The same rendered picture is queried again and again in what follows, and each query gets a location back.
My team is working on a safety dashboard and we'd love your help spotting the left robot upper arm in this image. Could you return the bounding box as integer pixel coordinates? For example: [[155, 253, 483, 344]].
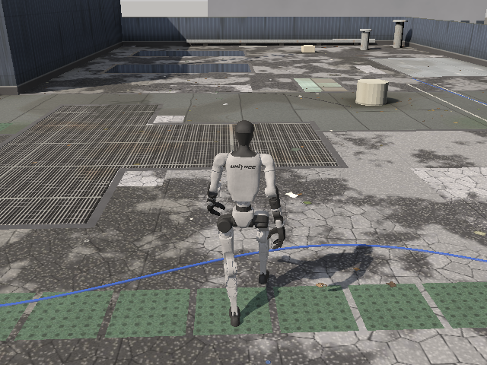
[[209, 153, 228, 193]]

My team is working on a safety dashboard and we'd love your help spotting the left robot forearm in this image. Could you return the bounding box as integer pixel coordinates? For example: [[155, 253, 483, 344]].
[[207, 182, 218, 206]]

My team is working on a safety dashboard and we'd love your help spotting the right robot hand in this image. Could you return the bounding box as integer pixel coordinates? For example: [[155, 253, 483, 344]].
[[267, 227, 285, 249]]

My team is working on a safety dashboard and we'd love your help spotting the robot left shin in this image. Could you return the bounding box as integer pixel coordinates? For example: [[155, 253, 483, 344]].
[[224, 263, 238, 316]]

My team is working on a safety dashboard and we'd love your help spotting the humanoid robot torso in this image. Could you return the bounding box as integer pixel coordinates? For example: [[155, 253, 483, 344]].
[[226, 150, 262, 228]]

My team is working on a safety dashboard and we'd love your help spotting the right robot forearm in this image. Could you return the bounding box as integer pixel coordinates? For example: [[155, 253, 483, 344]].
[[269, 186, 285, 228]]

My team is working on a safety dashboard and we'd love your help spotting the left robot hand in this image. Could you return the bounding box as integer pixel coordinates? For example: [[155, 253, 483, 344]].
[[207, 202, 225, 216]]

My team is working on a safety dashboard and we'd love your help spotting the right robot upper arm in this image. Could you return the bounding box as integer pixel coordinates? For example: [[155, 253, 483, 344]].
[[260, 154, 276, 198]]

